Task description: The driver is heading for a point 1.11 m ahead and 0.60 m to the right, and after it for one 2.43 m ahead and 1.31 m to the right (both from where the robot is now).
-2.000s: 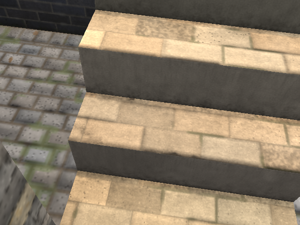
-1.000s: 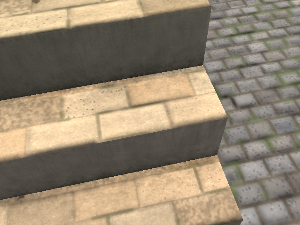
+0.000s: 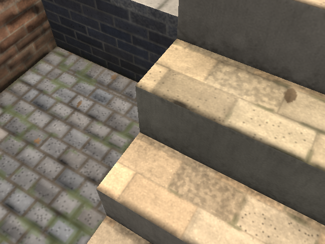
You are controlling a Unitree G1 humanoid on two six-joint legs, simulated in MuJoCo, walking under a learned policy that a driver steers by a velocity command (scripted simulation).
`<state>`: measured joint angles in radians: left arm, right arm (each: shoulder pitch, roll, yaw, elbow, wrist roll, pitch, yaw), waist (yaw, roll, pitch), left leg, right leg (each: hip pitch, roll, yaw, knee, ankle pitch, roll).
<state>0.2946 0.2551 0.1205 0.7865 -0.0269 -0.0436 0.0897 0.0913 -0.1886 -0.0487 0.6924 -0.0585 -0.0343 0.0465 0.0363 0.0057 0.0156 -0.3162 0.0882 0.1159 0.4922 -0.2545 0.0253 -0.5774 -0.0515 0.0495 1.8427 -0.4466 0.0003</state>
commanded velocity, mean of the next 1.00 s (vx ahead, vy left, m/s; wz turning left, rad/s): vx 0.78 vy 0.08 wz -0.73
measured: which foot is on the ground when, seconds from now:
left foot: down 0.00-0.20, up 0.22-0.50, down 0.52-0.76, up 0.78-1.00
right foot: up 0.00-0.22, down 0.24-0.48, up 0.50-0.80, down 0.82-1.00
